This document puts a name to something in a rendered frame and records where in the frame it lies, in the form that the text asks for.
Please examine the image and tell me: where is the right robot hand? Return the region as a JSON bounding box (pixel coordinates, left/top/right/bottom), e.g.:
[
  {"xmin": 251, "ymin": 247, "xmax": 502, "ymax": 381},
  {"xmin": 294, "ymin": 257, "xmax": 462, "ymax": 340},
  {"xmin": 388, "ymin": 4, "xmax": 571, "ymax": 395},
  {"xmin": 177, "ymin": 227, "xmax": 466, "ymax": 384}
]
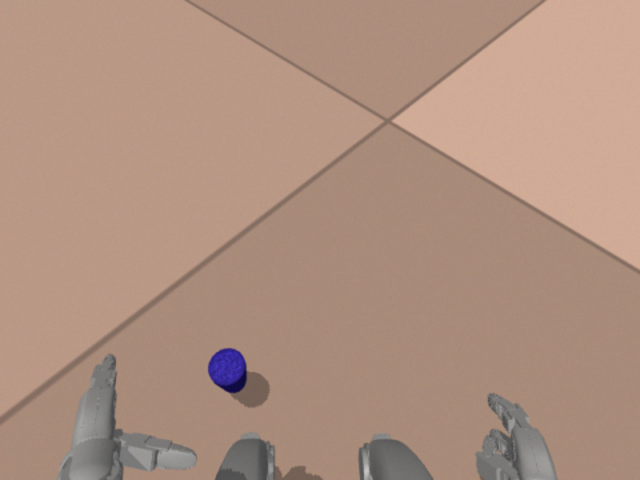
[{"xmin": 476, "ymin": 393, "xmax": 557, "ymax": 480}]

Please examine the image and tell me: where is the cup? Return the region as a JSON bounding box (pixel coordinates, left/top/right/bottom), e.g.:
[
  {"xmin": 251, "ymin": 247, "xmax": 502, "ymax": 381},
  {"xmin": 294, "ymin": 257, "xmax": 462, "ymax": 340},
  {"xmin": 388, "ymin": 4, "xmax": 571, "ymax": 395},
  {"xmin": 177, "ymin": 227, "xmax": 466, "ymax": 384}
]
[{"xmin": 208, "ymin": 348, "xmax": 247, "ymax": 393}]

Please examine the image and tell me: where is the left robot hand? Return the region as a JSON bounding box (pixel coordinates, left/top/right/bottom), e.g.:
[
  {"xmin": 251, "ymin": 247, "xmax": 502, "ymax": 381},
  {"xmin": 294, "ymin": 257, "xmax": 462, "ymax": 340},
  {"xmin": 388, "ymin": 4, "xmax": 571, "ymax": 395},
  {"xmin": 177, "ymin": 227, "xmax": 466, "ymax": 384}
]
[{"xmin": 71, "ymin": 354, "xmax": 197, "ymax": 471}]

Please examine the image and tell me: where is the left robot arm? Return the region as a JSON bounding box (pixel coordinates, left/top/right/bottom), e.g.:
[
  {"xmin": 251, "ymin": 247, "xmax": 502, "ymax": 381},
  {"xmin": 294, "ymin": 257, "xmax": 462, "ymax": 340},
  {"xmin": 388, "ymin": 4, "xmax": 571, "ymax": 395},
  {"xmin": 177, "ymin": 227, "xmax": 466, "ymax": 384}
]
[{"xmin": 56, "ymin": 438, "xmax": 123, "ymax": 480}]

